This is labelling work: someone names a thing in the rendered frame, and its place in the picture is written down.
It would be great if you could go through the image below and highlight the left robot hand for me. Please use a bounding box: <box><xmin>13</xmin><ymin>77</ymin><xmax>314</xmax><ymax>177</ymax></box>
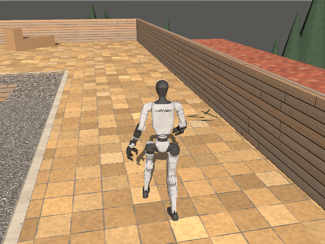
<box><xmin>126</xmin><ymin>146</ymin><xmax>138</xmax><ymax>161</ymax></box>

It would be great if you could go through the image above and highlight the right robot upper arm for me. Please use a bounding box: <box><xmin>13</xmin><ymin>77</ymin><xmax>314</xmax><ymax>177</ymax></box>
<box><xmin>173</xmin><ymin>102</ymin><xmax>187</xmax><ymax>128</ymax></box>

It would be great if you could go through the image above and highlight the robot right forearm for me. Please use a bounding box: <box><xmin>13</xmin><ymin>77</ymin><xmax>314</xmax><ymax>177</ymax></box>
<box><xmin>179</xmin><ymin>121</ymin><xmax>187</xmax><ymax>132</ymax></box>

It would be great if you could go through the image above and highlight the robot head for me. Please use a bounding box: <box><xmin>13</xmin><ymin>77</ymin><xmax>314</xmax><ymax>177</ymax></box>
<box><xmin>154</xmin><ymin>80</ymin><xmax>171</xmax><ymax>104</ymax></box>

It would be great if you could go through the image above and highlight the robot left forearm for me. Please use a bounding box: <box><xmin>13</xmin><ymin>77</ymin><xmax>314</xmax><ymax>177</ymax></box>
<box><xmin>128</xmin><ymin>123</ymin><xmax>142</xmax><ymax>148</ymax></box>

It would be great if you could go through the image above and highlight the robot left thigh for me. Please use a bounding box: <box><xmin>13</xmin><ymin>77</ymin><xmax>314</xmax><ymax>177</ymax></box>
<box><xmin>145</xmin><ymin>141</ymin><xmax>155</xmax><ymax>170</ymax></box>

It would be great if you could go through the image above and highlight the left robot upper arm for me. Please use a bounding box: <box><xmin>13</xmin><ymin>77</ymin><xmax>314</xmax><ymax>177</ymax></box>
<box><xmin>138</xmin><ymin>102</ymin><xmax>152</xmax><ymax>132</ymax></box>

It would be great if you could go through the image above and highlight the right robot hand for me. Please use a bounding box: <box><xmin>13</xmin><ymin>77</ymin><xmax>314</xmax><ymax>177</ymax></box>
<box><xmin>172</xmin><ymin>126</ymin><xmax>184</xmax><ymax>136</ymax></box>

